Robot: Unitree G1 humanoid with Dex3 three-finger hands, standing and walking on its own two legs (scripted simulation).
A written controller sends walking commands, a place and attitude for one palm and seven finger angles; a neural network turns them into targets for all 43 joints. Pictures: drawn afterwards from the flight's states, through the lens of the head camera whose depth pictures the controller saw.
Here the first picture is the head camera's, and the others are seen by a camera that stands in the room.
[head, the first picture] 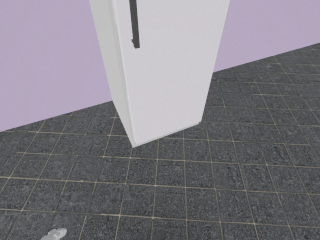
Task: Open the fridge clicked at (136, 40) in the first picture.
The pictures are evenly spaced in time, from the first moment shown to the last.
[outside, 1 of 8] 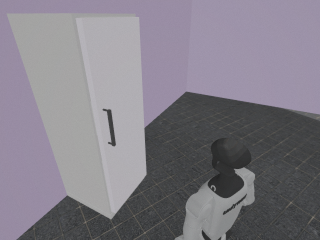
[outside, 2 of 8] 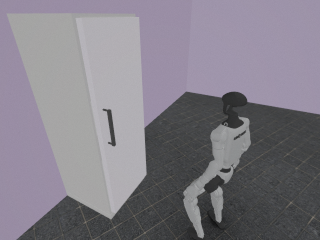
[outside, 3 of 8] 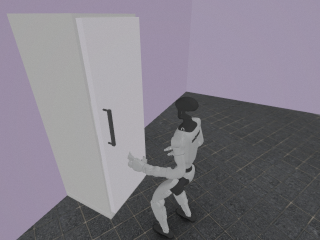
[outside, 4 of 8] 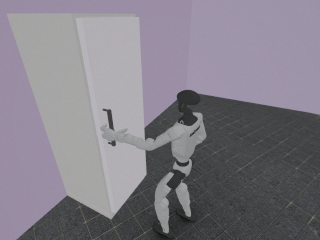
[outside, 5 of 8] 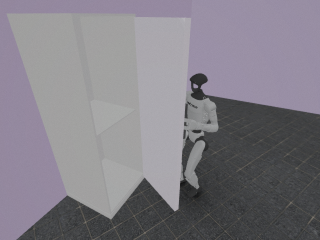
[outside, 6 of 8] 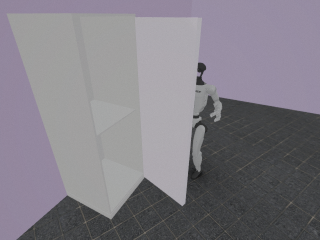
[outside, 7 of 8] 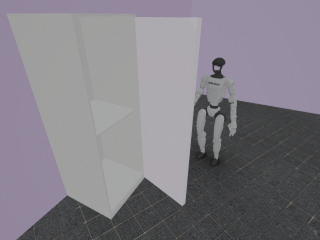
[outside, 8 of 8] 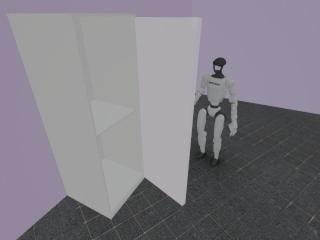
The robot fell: no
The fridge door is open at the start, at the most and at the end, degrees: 0 82 74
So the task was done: yes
